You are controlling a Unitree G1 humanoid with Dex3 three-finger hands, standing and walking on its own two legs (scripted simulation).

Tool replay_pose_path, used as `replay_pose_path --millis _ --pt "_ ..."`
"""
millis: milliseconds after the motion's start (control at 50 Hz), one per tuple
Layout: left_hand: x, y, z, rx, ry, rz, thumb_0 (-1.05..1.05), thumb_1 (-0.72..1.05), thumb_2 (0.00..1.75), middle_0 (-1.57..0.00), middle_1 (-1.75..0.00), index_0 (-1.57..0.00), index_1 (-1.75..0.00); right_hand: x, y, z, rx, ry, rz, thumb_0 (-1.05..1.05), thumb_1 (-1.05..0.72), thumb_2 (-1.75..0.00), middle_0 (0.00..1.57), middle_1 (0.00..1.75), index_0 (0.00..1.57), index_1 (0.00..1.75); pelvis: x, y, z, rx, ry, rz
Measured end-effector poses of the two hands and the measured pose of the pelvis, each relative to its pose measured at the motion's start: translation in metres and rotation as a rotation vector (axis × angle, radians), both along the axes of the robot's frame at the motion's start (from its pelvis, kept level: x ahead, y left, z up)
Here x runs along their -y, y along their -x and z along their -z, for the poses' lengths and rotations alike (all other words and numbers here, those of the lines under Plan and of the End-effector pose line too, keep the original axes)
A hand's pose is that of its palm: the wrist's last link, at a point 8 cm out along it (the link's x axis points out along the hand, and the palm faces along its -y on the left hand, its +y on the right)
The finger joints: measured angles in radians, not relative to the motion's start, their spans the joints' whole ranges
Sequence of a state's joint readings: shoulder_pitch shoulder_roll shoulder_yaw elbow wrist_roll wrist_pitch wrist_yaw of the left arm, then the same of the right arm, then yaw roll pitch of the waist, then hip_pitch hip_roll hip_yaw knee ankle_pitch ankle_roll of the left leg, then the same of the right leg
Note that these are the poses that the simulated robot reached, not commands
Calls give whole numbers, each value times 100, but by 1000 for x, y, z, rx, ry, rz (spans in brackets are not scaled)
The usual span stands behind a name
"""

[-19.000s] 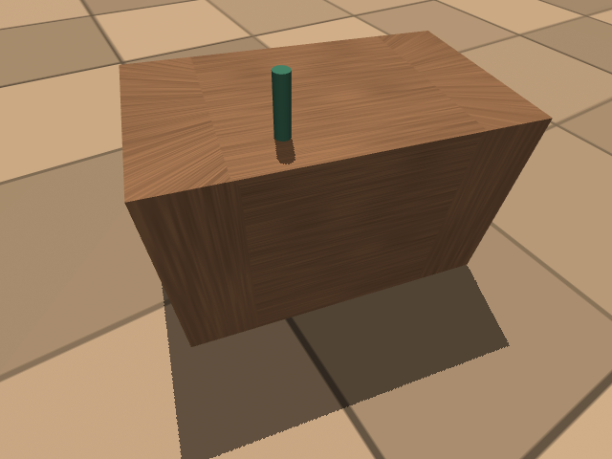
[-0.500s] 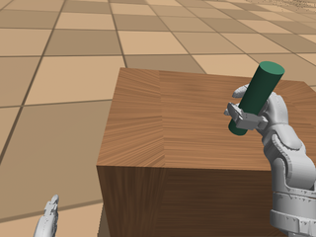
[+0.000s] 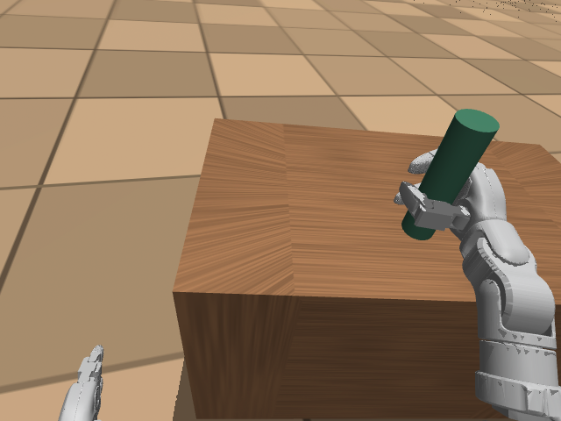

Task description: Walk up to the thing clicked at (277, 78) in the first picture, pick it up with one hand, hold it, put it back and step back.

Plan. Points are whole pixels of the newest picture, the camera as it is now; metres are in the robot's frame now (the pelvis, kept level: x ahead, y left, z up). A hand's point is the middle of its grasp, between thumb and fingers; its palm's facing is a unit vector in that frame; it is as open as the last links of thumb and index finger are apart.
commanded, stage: hold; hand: right
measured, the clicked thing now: (442, 182) +0.34 -0.18 +0.24
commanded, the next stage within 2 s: crouch in 0.18 s
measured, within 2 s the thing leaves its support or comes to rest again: neither
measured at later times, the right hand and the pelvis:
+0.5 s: hand (419, 201) +0.35 -0.17 +0.20, palm faces +0.07 +1.00 -0.01, open 5.6 cm; pelvis +0.00 +0.00 +0.00, yaw +0 degrees
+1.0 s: hand (392, 206) +0.42 -0.18 +0.12, palm faces +0.09 +1.00 +0.00, open 5.6 cm; pelvis -0.01 +0.00 -0.01, yaw +2 degrees
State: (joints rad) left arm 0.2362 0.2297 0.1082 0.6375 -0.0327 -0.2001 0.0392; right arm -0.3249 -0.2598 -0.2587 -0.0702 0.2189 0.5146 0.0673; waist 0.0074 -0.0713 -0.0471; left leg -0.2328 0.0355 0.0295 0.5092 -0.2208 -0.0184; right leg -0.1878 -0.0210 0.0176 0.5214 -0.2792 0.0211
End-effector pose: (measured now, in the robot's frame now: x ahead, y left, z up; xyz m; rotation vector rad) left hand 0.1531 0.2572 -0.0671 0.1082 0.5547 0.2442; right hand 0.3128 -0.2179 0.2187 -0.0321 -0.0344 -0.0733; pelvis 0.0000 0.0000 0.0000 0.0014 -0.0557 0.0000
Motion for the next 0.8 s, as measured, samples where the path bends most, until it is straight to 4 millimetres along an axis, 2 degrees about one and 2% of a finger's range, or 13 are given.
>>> replay_pose_path --millis 400,540,800 --pt "7 -4 -1 -5 2 17 -1 -54 5 -6 -5 -5 -5 5 -2 2 1 -4 -2 -2 -11 -114 96 112 100 114 2 -3 0 -2 -2 2" --pt "13 -6 -2 9 15 20 -1 -54 5 -6 -5 -5 -5 5 -15 27 -91 -29 1 -2 -11 -114 96 112 100 114 3 -3 0 -9 -1 2" --pt "0 26 5 -58 -49 -27 -1 -54 5 -6 -5 -6 -5 7 -57 79 -131 -33 22 -2 -11 -113 96 111 101 113 3 8 4 -58 2 -17"
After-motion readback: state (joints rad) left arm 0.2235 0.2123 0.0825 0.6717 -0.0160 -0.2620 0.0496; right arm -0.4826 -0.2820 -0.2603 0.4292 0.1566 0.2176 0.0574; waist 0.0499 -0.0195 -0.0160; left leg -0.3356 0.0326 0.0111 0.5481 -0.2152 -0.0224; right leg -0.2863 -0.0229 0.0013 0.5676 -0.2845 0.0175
